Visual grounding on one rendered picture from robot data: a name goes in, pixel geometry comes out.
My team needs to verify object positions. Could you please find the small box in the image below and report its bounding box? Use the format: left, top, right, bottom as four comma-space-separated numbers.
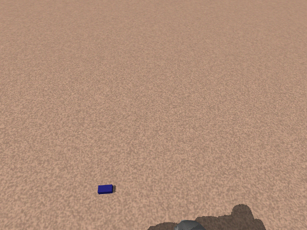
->
98, 184, 113, 194

